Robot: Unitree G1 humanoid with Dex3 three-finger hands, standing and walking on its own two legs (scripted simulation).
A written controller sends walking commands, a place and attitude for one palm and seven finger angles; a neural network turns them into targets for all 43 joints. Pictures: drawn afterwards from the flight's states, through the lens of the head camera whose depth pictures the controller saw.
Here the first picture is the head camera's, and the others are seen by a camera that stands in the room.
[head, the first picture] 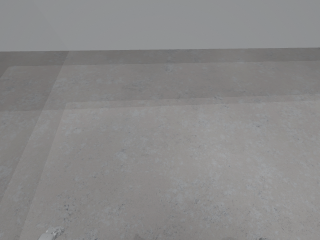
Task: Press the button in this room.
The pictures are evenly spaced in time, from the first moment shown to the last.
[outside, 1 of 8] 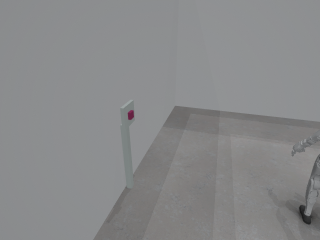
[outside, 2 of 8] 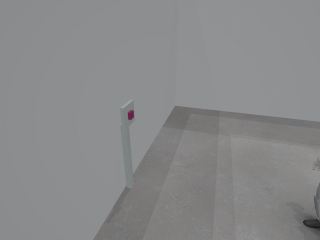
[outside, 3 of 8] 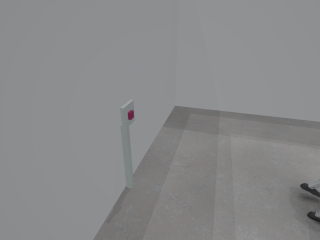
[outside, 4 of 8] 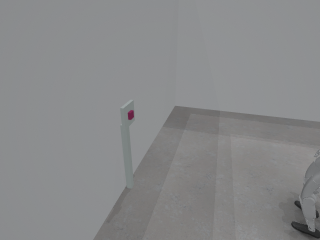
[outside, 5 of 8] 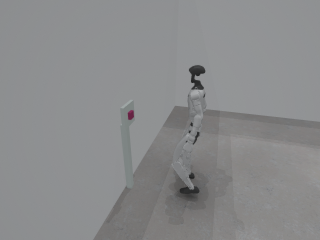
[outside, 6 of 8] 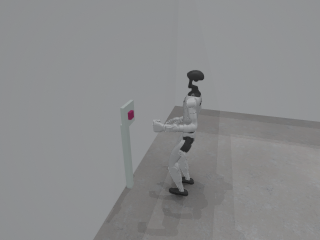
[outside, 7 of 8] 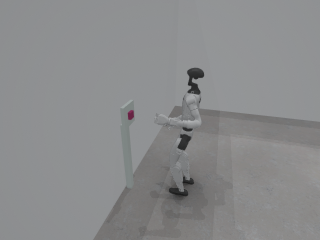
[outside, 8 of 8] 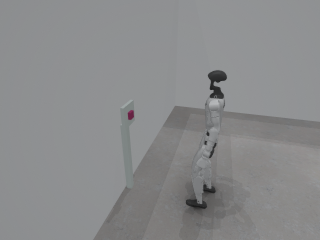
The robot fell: no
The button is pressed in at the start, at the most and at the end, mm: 0 14 0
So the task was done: yes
